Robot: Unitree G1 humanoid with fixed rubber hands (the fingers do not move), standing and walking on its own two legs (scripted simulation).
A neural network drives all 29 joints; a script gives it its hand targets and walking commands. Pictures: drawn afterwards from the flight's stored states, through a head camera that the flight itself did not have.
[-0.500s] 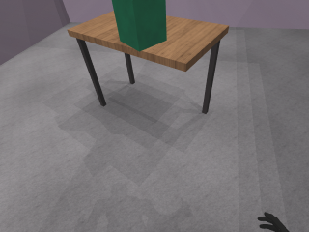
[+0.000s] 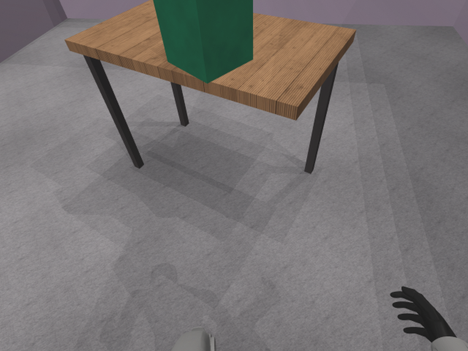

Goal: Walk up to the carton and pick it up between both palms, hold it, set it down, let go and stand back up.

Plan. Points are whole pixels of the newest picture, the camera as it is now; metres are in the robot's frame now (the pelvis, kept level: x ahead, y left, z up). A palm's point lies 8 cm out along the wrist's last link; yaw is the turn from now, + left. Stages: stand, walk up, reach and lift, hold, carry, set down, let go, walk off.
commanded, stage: walk up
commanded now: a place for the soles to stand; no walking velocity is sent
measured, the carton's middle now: (205, 21) +0.97 +0.09 +0.15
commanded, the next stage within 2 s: none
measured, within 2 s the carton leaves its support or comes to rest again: neither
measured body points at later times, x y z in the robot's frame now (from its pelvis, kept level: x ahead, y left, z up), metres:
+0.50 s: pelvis +0.17 +0.07 +0.01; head +0.18 +0.04 +0.46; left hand +0.29 +0.39 -0.05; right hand +0.22 -0.25 -0.08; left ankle +0.12 +0.14 -0.70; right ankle +0.23 -0.08 -0.68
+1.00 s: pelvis +0.32 +0.19 -0.02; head +0.35 +0.17 +0.43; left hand +0.47 +0.52 -0.07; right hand +0.40 -0.15 -0.09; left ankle +0.41 +0.29 -0.70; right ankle +0.25 -0.03 -0.68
